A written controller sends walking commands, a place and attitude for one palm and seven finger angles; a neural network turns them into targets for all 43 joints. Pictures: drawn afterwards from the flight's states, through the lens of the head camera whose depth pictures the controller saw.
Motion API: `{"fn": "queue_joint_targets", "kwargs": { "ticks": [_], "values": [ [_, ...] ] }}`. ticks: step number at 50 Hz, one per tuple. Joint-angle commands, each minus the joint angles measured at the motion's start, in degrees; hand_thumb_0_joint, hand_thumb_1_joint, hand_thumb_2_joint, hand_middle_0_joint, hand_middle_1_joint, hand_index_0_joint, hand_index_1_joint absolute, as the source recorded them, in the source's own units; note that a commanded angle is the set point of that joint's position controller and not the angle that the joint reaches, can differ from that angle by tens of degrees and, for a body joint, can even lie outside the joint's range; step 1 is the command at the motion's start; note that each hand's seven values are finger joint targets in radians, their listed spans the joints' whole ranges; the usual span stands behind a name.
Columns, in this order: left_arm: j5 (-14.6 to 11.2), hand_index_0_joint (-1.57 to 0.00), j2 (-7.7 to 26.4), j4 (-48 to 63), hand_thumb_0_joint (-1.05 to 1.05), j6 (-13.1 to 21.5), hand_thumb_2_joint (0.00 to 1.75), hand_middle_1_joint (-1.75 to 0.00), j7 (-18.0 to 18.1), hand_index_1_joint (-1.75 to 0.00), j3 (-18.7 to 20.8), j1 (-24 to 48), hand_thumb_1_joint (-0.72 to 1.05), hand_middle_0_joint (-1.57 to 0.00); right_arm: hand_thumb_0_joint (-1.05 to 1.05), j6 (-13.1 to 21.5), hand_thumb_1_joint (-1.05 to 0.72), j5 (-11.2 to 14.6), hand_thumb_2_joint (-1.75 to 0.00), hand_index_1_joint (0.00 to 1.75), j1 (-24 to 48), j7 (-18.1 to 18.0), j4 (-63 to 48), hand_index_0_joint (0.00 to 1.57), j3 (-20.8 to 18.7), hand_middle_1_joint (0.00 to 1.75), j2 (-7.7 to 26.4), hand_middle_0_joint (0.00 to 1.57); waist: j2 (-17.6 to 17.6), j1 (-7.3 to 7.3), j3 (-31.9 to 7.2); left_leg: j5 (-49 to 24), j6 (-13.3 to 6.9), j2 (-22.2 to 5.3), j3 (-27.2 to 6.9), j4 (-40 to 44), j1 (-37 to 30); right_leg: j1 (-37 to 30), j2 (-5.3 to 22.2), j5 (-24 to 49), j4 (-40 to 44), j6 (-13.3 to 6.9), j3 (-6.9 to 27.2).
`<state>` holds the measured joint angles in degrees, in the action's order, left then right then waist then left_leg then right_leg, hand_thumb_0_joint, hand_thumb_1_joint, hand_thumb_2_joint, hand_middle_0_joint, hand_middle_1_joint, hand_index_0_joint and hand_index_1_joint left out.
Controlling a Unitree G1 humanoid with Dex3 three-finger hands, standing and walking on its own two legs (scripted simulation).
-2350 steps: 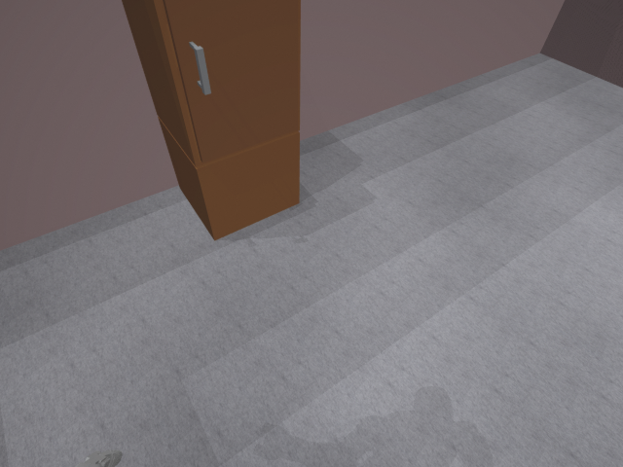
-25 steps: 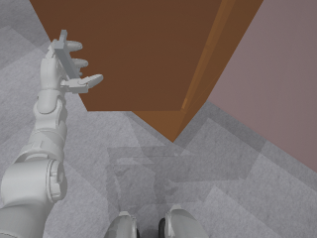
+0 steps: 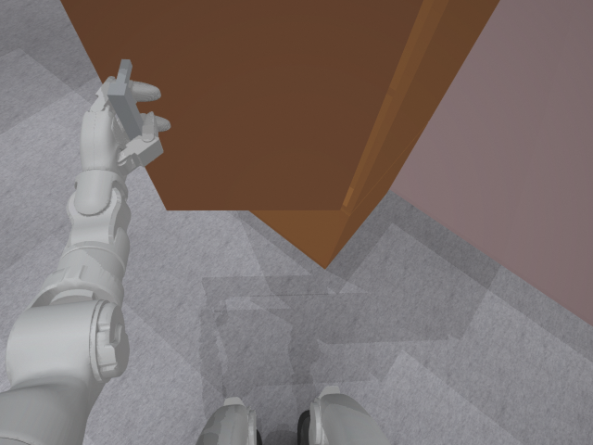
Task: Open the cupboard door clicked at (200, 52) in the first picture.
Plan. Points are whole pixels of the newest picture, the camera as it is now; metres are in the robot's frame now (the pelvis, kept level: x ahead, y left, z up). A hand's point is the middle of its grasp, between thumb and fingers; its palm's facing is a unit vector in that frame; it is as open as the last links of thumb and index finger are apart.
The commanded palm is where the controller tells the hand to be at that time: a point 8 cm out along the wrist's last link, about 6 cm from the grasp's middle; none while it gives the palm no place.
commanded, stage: pull the door open along its arc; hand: left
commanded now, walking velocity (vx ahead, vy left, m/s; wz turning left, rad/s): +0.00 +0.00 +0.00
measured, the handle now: (136, 114) +0.55 +0.19 +0.06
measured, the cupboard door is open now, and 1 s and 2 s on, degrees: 41 84 84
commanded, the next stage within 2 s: open thumb and fingers to let go in 0.96 s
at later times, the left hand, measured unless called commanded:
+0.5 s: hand (176, 216) +0.39 +0.13 +0.06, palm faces +0.24 -0.97 +0.08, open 5.5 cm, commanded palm +0.33 +0.17 +0.06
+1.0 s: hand (259, 306) +0.28 +0.03 +0.06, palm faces +0.35 -0.94 -0.03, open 5.6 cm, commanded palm +0.21 +0.07 +0.06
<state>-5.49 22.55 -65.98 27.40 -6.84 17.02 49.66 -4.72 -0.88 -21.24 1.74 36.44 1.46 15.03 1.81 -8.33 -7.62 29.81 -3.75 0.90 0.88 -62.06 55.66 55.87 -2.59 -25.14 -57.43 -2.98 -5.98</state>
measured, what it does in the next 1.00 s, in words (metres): stands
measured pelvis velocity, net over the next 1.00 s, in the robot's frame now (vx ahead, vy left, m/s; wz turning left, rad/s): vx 0.00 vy -0.04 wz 0.05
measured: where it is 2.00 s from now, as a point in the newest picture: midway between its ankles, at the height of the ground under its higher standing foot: outside the picture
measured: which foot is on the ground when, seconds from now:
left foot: down 0.00-1.00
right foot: down 0.00-1.00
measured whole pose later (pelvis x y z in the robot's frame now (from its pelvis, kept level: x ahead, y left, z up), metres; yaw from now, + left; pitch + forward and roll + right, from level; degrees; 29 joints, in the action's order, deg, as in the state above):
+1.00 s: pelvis +0.00 -0.04 +0.02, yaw +3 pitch +13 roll +1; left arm 5.5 -4.7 -8.6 15.9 32.3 -15.7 -8.1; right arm 0.9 -3.7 -10.7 1.9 31.6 1.1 9.8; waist 1.6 -0.3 -8.9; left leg 28.0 -0.5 1.9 -0.6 -56.7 41.6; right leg 43.1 -1.8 -26.3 -56.0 -6.1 -7.1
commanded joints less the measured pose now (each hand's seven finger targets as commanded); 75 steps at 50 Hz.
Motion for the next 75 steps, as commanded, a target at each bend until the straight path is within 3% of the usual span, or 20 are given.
{"fn": "queue_joint_targets", "kwargs": {
  "ticks": [1,9,12,14,16,17,18,19,23,27,31,36,43,49,53,56,63,70,73,75],
  "values": [
    [-0.2,-0.40,12.3,12.4,0.00,3.2,0.90,-1.35,-1.8,-1.35,3.0,18.1,0.90,-0.40,0.00,0.3,-0.90,0.3,-0.90,0.30,-9.8,-1.2,-4.2,0.20,-3.2,0.30,9.7,0.20,5.2,0.39,-28.7,-30.9,2.8,-1.3,-4.9,6.9,-19.4,-16.7,-0.4,23.4,4.5,1.1,5.0],
    [-4.1,-0.40,6.5,23.6,0.00,1.5,0.90,-1.35,-3.0,-1.35,1.2,-0.5,0.90,-0.40,0.00,0.4,-0.90,1.8,-0.90,0.30,-6.7,-0.6,-8.4,0.20,-3.9,0.30,8.7,0.20,0.9,3.57,-26.7,-30.1,2.3,-1.1,-2.5,9.6,-17.6,-24.1,-0.4,26.9,6.6,1.4,5.3],
    [-4.9,-0.40,3.2,30.0,0.00,1.1,0.90,-1.35,-2.4,-1.35,-0.9,-8.4,0.90,-0.40,0.00,0.9,-0.90,2.2,-0.90,0.30,-5.1,-0.3,-9.4,0.20,-4.1,0.30,8.2,0.20,1.9,4.70,-24.9,-31.5,2.5,-1.2,-2.2,10.5,-18.7,-24.3,-0.2,27.2,7.0,1.3,5.1],
    [-5.2,-0.40,0.9,33.7,0.00,0.5,0.90,-1.35,-1.8,-1.35,-2.4,-12.1,0.90,-0.40,0.00,1.3,-0.90,2.3,-0.90,0.30,-4.2,-0.2,-9.8,0.20,-4.3,0.30,8.0,0.20,0.0,4.56,-23.2,-31.0,2.5,-1.3,-2.0,11.0,-18.4,-24.7,-0.1,27.6,7.4,1.5,5.0],
    [-5.1,-0.40,-0.1,40.3,0.00,0.8,0.90,-1.35,-0.8,-1.35,-3.5,-15.2,0.90,-0.40,0.00,2.0,-0.90,2.4,-0.90,0.30,-3.1,-0.1,-10.4,0.20,-4.5,0.30,7.6,0.20,2.1,5.50,-24.9,-33.4,3.0,-1.5,-2.3,11.1,-20.9,-24.8,0.1,27.9,6.8,1.3,4.9],
    [-4.8,-0.40,-2.0,40.5,0.00,0.5,0.90,-1.35,-0.5,-1.35,-4.9,-19.0,0.90,-0.40,0.00,2.1,-0.90,2.4,-0.90,0.30,-2.5,-0.1,-10.6,0.20,-4.5,0.30,7.3,0.20,2.1,5.67,-22.7,-33.7,3.3,-1.6,-2.4,11.3,-21.5,-23.5,0.1,27.0,7.0,1.3,4.6],
    [-8.6,-0.40,-4.3,44.1,0.00,0.2,0.90,-1.35,7.6,-1.35,1.7,-18.3,0.90,-0.40,0.00,2.7,-0.90,1.9,-0.90,0.30,0.2,-0.1,-11.0,0.20,-4.3,0.30,5.9,0.20,1.9,9.56,-21.5,-33.2,4.4,-1.6,-2.4,12.3,-20.1,-23.2,0.0,24.9,7.0,1.1,3.4],
    [-6.8,-0.40,-8.5,44.5,0.00,-0.5,0.90,-1.35,11.8,-1.35,-2.8,-21.5,0.90,-0.40,0.00,3.3,-0.90,1.2,-0.90,0.30,0.6,0.2,-10.9,0.20,-4.2,0.30,5.7,0.20,1.0,7.97,-20.7,-31.7,4.4,-1.5,-2.2,12.0,-20.5,-22.5,-0.1,24.1,6.9,1.4,3.2],
    [0.3,-0.40,-15.3,52.7,0.00,-0.5,0.90,-1.35,25.4,-1.35,-8.6,-27.6,0.90,-0.40,0.00,4.1,-0.90,-0.9,-0.90,0.30,2.5,1.4,-10.9,0.20,-4.4,0.30,4.5,0.20,-0.4,8.66,-22.0,-33.9,5.1,-1.7,-2.9,11.0,-21.2,-22.4,0.6,24.4,5.1,1.1,2.8],
    [7.5,-0.40,-22.3,55.6,0.00,-1.8,0.90,-1.35,34.1,-1.35,-16.6,-28.2,0.90,-0.40,0.00,3.9,-0.90,-2.2,-0.90,0.30,5.2,1.4,-10.8,0.20,-4.6,0.30,3.7,0.20,-2.4,7.42,-20.5,-28.1,4.6,-1.3,-3.5,10.8,-20.3,-21.7,1.0,21.7,5.4,0.9,3.0],
    [10.7,-0.40,-27.8,57.5,0.00,-3.6,0.90,-1.35,40.0,-1.35,-22.6,-27.8,0.90,-0.40,0.00,4.3,-0.90,-2.8,-0.90,0.30,8.8,0.6,-10.7,0.20,-4.4,0.30,2.7,0.20,-3.2,6.63,-19.2,-22.1,3.9,-0.9,-3.5,11.0,-20.1,-21.5,1.5,18.2,6.7,0.8,3.4],
    [13.1,-0.40,-32.4,60.1,0.00,-5.0,0.90,-1.35,41.0,-1.35,-29.2,-31.2,0.90,-0.40,0.00,5.5,-0.90,-3.1,-0.90,0.30,11.7,-0.3,-11.0,0.20,-3.8,0.30,1.6,0.20,-4.2,6.41,-18.4,-17.7,3.2,-0.4,-3.3,11.5,-19.7,-22.6,2.1,15.4,8.2,0.6,4.0],
    [13.8,-0.40,-36.0,65.6,0.00,-6.6,0.90,-1.35,40.0,-1.35,-35.1,-41.9,0.90,-0.40,0.00,7.5,-0.90,-2.9,-0.90,0.30,13.8,-0.6,-12.7,0.20,-2.8,0.30,0.3,0.20,-4.2,6.75,-15.5,-14.6,2.8,0.3,-3.1,11.4,-18.2,-24.5,3.1,14.1,10.1,0.6,5.1],
    [11.6,-0.40,-35.9,73.0,0.00,-8.8,0.90,-1.35,38.9,-1.35,-35.3,-59.0,0.90,-0.40,0.00,9.1,-0.90,-2.4,-0.90,0.30,15.4,-0.4,-14.9,0.20,-2.0,0.30,-0.8,0.20,-6.3,8.54,-14.6,-13.4,3.1,1.0,-2.9,11.3,-16.5,-29.7,4.7,17.5,12.5,1.8,7.8],
    [11.9,-0.40,-31.9,71.7,0.00,-9.2,0.90,-1.35,41.1,-1.35,-31.2,-47.6,0.90,-0.40,0.00,9.4,-0.90,-2.7,-0.90,0.30,16.0,-1.4,-13.4,0.20,-1.5,0.30,-0.6,0.20,-5.3,6.78,-10.4,-9.1,3.2,1.4,-3.3,9.3,-13.5,-25.2,5.7,9.7,14.4,2.2,11.1],
    [11.8,-0.38,-31.7,69.9,0.00,-8.8,0.81,-1.33,41.4,-1.33,-30.0,-48.5,0.69,-0.38,0.00,10.0,-0.90,-3.0,-0.90,0.30,16.2,-1.8,-13.1,0.20,-1.6,0.30,-1.0,0.20,-7.6,7.45,-11.5,-7.7,3.4,1.7,-3.4,8.2,-11.3,-27.1,7.0,8.0,15.9,2.9,14.1],
    [11.7,-0.35,-31.7,73.2,0.00,-7.7,0.60,-1.27,38.8,-1.27,-31.4,-54.6,0.20,-0.35,0.00,10.7,-0.90,-2.7,-0.90,0.30,13.6,-1.6,-13.5,0.20,-2.5,0.30,-0.5,0.20,-8.0,7.28,-15.5,-10.9,3.7,1.6,-3.4,8.0,-10.5,-33.0,8.3,21.4,14.3,4.0,15.7],
    [11.3,-0.32,-29.7,73.9,0.00,-6.7,0.39,-1.22,38.1,-1.22,-30.3,-52.0,-0.29,-0.32,0.00,11.0,-0.90,-2.6,-0.90,0.30,14.3,-2.1,-13.2,0.20,-2.6,0.30,-0.1,0.20,-8.0,6.51,-12.7,-8.1,3.5,1.6,-3.8,6.7,-8.6,-30.8,9.0,15.2,15.9,4.0,17.7],
    [11.5,-0.30,-29.8,73.1,0.00,-6.2,0.30,-1.20,38.1,-1.20,-30.3,-52.6,-0.50,-0.30,0.00,11.3,-0.90,-2.6,-0.90,0.30,14.0,-2.1,-12.9,0.20,-2.7,0.30,-0.2,0.20,-8.2,6.84,-14.0,-8.0,3.5,1.6,-3.8,6.7,-8.5,-30.8,9.2,14.6,15.3,4.1,17.4],
    [10.9,-0.30,-29.1,72.9,0.00,-6.3,0.30,-1.20,37.8,-1.20,-29.3,-53.3,-0.50,-0.30,0.00,11.3,-0.90,-2.5,-0.90,0.30,13.7,-2.1,-13.1,0.20,-2.8,0.30,-0.1,0.20,-8.9,7.13,-14.7,-8.3,3.6,1.7,-3.9,6.7,-7.8,-32.3,9.4,16.6,15.4,4.3,18.1]
  ]
}}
